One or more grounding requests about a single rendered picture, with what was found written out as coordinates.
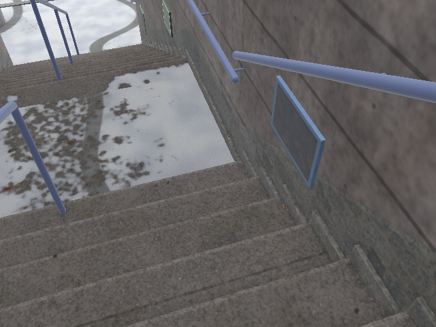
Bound stairs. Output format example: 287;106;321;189
0;160;416;327
0;44;181;91

